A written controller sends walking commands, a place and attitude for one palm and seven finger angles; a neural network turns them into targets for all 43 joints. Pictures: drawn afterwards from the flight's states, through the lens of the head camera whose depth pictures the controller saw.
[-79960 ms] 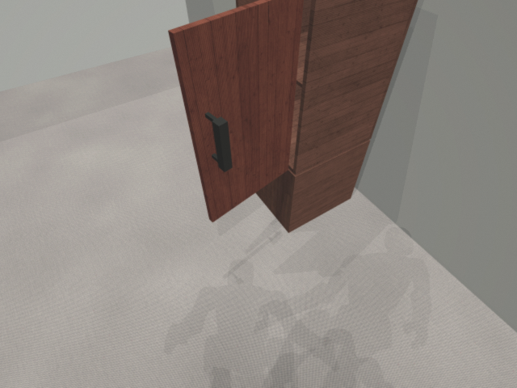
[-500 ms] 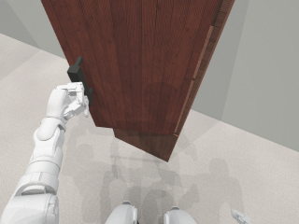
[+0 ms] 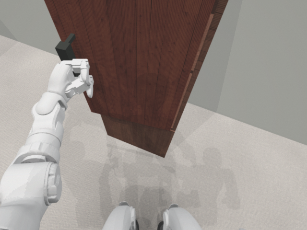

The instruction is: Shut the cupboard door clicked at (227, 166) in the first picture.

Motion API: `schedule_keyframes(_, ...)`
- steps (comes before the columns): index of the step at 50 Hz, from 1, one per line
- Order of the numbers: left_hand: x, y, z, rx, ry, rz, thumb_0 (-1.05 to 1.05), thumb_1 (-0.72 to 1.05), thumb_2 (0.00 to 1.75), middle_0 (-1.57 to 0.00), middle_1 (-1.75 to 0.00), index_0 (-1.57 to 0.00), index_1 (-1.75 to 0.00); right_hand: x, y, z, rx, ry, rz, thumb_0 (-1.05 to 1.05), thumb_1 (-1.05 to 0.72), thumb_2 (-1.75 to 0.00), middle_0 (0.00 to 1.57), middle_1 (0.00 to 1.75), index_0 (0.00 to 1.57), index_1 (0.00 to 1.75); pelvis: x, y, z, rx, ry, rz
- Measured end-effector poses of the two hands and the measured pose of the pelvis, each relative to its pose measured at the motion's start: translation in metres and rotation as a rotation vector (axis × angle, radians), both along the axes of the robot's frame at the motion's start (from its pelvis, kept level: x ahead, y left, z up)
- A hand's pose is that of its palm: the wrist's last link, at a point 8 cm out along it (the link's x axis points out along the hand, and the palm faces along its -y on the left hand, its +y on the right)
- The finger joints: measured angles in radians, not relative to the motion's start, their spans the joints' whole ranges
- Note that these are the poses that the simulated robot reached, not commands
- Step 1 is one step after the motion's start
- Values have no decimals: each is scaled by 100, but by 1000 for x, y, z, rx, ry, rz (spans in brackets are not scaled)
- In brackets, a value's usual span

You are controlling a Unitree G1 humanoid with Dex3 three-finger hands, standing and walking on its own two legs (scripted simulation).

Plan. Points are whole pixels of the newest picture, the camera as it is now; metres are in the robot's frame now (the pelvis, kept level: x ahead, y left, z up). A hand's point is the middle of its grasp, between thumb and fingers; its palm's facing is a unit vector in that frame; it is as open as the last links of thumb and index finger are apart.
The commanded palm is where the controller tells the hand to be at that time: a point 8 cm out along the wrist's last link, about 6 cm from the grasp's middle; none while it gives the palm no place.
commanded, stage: push the door shut along its arc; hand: left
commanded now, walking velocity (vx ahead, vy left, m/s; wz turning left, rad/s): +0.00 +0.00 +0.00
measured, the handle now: (75, 62) +0.55 +0.21 +0.07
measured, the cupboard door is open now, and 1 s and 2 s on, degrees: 8 0 0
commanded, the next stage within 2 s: pull the fist back off the door in 0.66 s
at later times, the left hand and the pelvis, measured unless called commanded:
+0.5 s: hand (97, 70) +0.51 +0.14 +0.08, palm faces -0.30 -0.95 -0.02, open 3.1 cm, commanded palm +0.53 +0.17 +0.07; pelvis +0.00 +0.00 -0.01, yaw -1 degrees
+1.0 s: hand (114, 62) +0.54 +0.10 +0.07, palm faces +0.11 -0.99 +0.00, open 3.1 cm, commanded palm +0.52 +0.13 +0.07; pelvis -0.02 -0.01 -0.03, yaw +0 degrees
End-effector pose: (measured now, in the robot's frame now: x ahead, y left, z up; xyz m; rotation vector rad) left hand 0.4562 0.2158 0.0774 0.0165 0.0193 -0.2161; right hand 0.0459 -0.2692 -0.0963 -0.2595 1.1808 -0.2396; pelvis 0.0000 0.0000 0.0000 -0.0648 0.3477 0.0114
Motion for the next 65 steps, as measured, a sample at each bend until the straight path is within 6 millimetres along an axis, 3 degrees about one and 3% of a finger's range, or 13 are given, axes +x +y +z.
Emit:
schedule_keyframes(23, 53, -17, 1, 6, 22, -78, 2, 90, 90, -130, -150, -129, -150, -42, 2, -3, -20, 111, -72, 1, -90, -90, 20, 30, 21, 30, 1, 2, -10, -16, 59, -14)
schedule_keyframes(40, 51, -17, 2, -1, 41, -81, 2, 90, 90, -130, -150, -130, -150, -49, -5, -10, -66, 123, -8, 1, -90, -90, 20, 30, 21, 30, -16, -1, -21, -35, 81, 20)
schedule_keyframes(47, 56, -47, -4, -120, 31, 310, 2, 90, 90, -130, -150, -130, -150, -54, 0, -15, -23, 114, 49, 1, -91, -90, 20, 30, 21, 30, -23, -4, -25, -25, 106, 19)
schedule_keyframes(52, 63, -72, -4, 19, -35, 322, 2, 92, 92, -130, -150, -129, -150, -71, 6, -20, 40, 125, -1, 1, -91, -90, 20, 30, 21, 30, -21, -7, -26, -13, 114, -6)
schedule_keyframes(59, 53, -62, -5, 35, 35, 329, 1, 92, 93, -130, -150, -129, -150, -98, 16, -16, 129, 198, -104, 1, -91, -90, 20, 30, 21, 30, -6, -14, -9, 17, 70, -44)
schedule_keyframes(65, 34, -54, 5, 8, -18, 329, 2, 91, 91, -130, -150, -129, -150, -87, 10, -3, 145, 214, -105, 1, -91, -90, 20, 30, 21, 30, 9, -22, 6, 31, 34, -44)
